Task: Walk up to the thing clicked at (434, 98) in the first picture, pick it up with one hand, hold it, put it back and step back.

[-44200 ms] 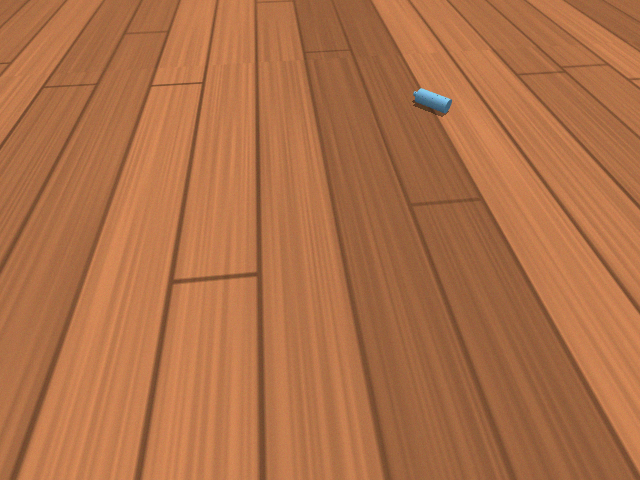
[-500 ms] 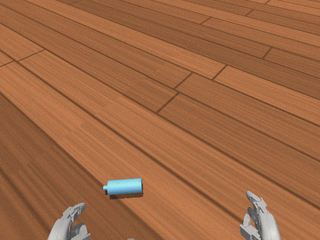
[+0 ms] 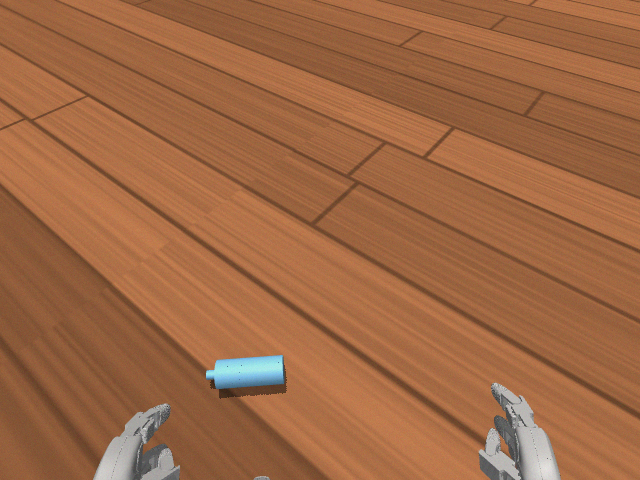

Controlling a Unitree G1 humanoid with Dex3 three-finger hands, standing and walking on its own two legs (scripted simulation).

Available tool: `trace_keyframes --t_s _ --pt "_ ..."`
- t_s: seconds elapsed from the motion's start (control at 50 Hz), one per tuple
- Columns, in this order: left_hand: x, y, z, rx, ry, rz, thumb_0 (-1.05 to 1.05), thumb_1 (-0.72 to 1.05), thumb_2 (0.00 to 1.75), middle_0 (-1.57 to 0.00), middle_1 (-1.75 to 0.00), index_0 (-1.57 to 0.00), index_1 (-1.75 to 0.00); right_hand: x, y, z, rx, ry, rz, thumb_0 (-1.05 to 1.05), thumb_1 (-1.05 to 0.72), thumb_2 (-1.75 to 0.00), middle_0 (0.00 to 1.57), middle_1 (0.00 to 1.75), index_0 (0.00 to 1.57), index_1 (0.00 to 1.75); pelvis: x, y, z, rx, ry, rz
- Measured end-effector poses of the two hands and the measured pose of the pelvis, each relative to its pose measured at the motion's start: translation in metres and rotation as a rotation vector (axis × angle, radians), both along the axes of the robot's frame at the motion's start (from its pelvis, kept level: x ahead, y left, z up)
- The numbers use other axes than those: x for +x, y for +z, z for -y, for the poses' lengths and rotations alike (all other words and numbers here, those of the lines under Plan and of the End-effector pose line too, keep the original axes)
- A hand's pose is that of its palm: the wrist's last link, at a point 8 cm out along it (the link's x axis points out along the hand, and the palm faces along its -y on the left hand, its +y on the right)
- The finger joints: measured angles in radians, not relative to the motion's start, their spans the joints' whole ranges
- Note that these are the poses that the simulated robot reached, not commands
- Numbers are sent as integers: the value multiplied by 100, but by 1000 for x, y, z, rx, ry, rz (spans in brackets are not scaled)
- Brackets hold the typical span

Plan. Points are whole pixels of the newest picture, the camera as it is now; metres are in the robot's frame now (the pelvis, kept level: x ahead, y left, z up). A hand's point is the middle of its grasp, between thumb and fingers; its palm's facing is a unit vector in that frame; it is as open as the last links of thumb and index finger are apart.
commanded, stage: home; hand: left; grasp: from above
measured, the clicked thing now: (245, 372) +0.54 +0.22 -0.67
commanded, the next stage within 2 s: stand in 0.46 s
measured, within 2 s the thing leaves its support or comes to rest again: neither
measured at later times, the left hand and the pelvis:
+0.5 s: hand (179, 469) +0.17 +0.18 -0.05, palm faces +0.05 -0.98 -0.21, open 7.4 cm; pelvis +0.01 +0.00 +0.00, yaw +0 degrees
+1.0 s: hand out of the picture +0.07 +0.24 -0.11, palm faces +0.04 -0.94 -0.33, open 7.4 cm; pelvis +0.01 +0.00 +0.05, yaw +0 degrees
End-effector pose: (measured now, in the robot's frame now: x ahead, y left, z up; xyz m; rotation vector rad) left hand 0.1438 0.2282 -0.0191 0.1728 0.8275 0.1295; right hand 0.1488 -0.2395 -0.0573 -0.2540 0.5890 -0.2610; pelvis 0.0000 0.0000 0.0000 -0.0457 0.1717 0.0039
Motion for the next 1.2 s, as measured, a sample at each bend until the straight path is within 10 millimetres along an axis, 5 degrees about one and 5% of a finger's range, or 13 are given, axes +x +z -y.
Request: trace_keyframes --t_s 0.56,0.64,0.88,1.06,1.2 --pt "9 0 4 4 -1 -4 1 91 90 -20 -29 -20 -30 8 -2 7 0 -6 -16 1 -90 -89 21 30 21 30 9 0 4 5 0 -11" --pt "14 -19 -8 95 -37 25 1 90 90 -21 -30 -20 -30 2 -19 12 -43 130 -233 1 -90 -89 21 30 21 30 2 8 6 31 1 72" --pt "-51 -54 -51 135 62 -250 1 91 90 -21 -30 -20 -30 -47 -17 41 -3 41 -506 1 -90 -89 21 30 21 30 2 34 2 48 0 168" --pt "-100 -55 -50 103 112 -414 1 91 90 -21 -30 -20 -30 -74 -14 35 32 -4 -617 1 -90 -89 21 30 21 30 6 51 0 42 9 206" --pt "-113 -51 -50 93 128 -459 1 91 90 -21 -30 -20 -30 -80 -11 30 49 -14 -644 1 -90 -89 21 30 21 30 4 60 -1 41 14 232"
